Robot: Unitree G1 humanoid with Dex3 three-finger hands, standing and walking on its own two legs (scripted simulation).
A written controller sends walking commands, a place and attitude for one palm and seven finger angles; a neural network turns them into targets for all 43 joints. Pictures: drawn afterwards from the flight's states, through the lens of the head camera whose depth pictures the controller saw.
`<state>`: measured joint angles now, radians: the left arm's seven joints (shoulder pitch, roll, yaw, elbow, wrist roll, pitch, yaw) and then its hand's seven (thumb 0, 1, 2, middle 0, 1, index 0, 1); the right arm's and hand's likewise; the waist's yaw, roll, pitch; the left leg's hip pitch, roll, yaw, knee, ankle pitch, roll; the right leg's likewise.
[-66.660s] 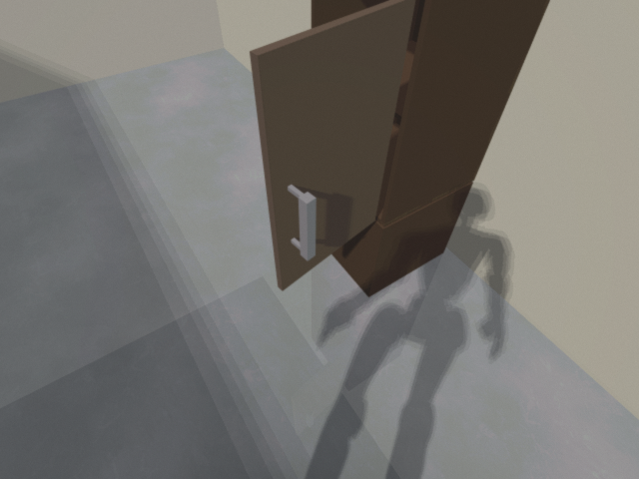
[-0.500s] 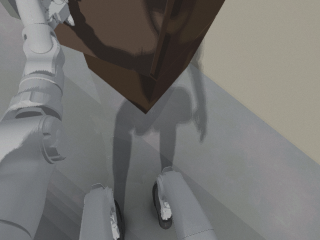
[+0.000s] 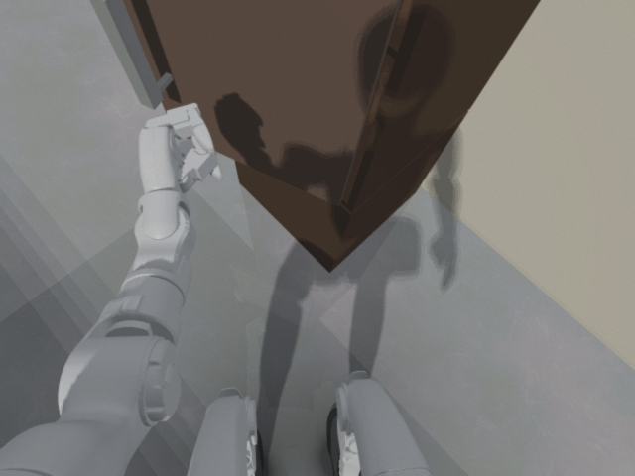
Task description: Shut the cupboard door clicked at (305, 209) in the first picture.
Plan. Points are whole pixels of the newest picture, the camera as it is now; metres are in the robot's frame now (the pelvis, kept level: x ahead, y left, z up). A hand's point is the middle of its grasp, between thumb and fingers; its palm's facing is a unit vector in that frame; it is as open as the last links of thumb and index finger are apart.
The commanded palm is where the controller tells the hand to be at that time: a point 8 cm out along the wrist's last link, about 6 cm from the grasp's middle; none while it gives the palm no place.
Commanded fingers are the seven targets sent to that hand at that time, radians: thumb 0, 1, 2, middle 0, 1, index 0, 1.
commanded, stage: pull the fist back off the door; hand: left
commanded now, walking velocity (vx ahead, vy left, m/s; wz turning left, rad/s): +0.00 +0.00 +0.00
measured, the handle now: (140, 45) +0.68 +0.18 +0.03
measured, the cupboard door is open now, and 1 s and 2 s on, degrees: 21 21 21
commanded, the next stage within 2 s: draw the hand back to the body in 0.14 s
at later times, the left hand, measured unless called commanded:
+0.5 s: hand (171, 172) +0.44 +0.12 +0.08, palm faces +0.07 -0.99 -0.09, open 3.1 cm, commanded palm +0.40 +0.16 +0.09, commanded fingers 0.00 0.90 0.90 -1.30 -1.50 -1.30 -1.50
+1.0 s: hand out of the picture +0.32 +0.20 +0.18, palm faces +0.16 -0.95 -0.26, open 3.2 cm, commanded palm +0.28 +0.24 +0.21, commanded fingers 0.00 0.90 0.90 -0.81 -0.96 -0.81 -0.96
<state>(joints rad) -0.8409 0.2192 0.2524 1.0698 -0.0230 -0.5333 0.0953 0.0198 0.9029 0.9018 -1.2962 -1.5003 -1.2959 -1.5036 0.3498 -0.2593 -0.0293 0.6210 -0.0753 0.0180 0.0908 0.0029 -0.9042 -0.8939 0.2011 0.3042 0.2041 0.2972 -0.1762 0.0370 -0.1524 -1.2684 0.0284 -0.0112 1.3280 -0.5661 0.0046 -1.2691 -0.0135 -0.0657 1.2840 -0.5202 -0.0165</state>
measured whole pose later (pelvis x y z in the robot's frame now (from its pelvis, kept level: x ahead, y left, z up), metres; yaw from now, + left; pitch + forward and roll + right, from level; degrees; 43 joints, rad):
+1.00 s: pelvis +0.03 +0.01 +0.11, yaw +1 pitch +3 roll +0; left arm 0.08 0.27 0.05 0.10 -0.06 -0.11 0.08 0.02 0.90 0.90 -1.06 -1.23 -1.06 -1.24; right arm 0.21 -0.22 0.03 0.49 0.05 0.04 -0.10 0.01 -0.90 -0.89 0.20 0.30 0.20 0.30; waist 0.01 0.05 -0.06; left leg -0.37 0.00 0.02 0.69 -0.38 0.02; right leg -0.39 -0.03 -0.04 0.67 -0.34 0.01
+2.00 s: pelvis +0.04 +0.00 +0.13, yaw +0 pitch -4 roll +0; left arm 0.44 0.34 0.37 -0.35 -0.06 -0.10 0.11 0.02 0.89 0.90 -0.21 -0.30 -0.21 -0.31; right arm 0.21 -0.23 0.02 0.63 0.01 -0.12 -0.08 0.01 -0.90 -0.89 0.20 0.30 0.21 0.30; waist 0.05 0.08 0.01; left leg -0.10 0.00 0.02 0.44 -0.27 0.01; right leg -0.12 -0.01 -0.04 0.43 -0.24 0.00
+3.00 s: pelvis -0.09 +0.01 +0.10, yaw +5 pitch -2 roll -1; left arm 0.51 0.47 0.49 -0.48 -0.01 -0.27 0.16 0.01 0.89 0.90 -0.21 -0.30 -0.21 -0.31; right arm 0.26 -0.23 0.00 0.58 0.01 -0.09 -0.08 0.01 -0.90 -0.89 0.20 0.30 0.21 0.30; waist -0.05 -0.01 0.03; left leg -0.49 0.01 0.03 0.71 -0.20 0.06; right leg -0.45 0.01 0.01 0.65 -0.16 0.02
